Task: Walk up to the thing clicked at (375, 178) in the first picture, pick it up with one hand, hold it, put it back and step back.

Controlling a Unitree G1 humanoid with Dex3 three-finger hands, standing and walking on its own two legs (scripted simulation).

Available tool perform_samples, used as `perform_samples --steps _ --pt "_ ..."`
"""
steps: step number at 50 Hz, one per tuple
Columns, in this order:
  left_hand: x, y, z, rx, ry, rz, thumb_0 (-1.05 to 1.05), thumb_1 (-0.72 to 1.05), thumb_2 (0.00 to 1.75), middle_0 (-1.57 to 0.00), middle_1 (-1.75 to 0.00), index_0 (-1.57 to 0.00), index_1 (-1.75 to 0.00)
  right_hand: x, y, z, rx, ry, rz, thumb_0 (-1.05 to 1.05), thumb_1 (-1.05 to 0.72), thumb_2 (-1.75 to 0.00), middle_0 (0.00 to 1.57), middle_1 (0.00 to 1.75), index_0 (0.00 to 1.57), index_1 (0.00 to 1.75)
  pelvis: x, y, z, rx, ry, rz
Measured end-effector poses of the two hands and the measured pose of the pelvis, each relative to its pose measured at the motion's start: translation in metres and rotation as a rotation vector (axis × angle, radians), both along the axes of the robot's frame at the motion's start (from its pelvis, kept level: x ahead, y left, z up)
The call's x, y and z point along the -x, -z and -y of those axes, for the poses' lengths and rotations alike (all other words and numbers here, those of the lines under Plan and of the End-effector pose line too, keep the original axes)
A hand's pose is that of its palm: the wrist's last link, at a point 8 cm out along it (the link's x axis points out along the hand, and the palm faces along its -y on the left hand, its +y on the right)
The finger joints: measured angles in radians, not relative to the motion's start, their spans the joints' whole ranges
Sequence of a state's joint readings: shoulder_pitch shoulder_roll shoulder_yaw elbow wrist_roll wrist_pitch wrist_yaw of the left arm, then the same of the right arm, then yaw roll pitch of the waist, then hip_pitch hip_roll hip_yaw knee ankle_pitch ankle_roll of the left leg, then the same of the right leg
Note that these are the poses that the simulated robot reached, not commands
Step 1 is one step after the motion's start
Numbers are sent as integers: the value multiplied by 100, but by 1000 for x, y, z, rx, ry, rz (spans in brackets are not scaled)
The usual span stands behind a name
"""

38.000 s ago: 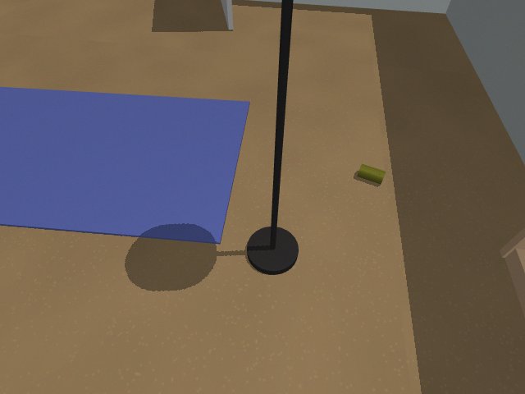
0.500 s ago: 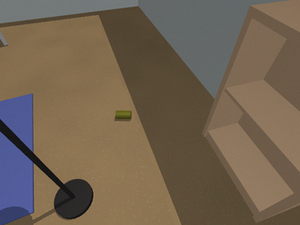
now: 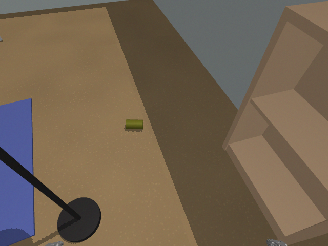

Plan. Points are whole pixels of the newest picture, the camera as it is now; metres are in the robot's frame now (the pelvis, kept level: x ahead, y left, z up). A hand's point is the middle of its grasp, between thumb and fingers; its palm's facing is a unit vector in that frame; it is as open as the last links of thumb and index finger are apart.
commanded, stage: step back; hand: left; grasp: from above
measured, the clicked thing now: (134, 124) +1.03 +0.23 -0.73
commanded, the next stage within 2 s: stand in 0.14 s
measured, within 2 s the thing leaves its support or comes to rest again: neither
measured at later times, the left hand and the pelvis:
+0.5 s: hand out of the picture +0.09 +0.24 -0.14, palm faces -0.02 -0.94 -0.33, open 7.3 cm; pelvis -0.01 -0.01 +0.01, yaw +0 degrees
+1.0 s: hand out of the picture +0.04 +0.24 -0.14, palm faces -0.03 -0.94 -0.34, open 7.3 cm; pelvis -0.03 -0.01 +0.01, yaw +0 degrees
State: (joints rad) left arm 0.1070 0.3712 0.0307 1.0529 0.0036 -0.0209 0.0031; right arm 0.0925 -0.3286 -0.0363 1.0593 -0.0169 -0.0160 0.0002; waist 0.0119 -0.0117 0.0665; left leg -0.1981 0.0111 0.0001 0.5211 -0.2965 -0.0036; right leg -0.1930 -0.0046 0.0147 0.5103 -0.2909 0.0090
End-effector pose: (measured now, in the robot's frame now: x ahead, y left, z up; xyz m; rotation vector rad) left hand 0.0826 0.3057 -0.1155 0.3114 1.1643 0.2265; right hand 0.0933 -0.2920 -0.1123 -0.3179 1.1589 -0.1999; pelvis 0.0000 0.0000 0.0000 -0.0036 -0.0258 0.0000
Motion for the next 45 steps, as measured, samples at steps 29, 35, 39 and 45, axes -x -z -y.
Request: perform_samples --steps 29,35,39,45 --pt "15 -10 21 24 23 -31 0 91 90 -20 -30 -21 -30 33 -6 10 -19 30 -37 0 -91 -90 20 30 21 30 18 -13 8 -6 6 33" --pt "35 -9 20 19 10 -63 0 91 90 -20 -30 -21 -30 53 -4 14 -21 34 -70 0 -91 -90 20 30 21 30 25 -13 10 -5 4 28" --pt "46 -9 19 16 5 -81 0 91 90 -20 -30 -21 -30 63 -2 15 -22 38 -91 0 -91 -90 20 30 21 30 28 -13 11 -5 5 26" --pt "53 -8 18 13 4 -92 0 91 90 -20 -30 -21 -30 72 0 15 -24 42 -106 0 -91 -90 20 30 21 30 29 -13 11 -5 7 24"
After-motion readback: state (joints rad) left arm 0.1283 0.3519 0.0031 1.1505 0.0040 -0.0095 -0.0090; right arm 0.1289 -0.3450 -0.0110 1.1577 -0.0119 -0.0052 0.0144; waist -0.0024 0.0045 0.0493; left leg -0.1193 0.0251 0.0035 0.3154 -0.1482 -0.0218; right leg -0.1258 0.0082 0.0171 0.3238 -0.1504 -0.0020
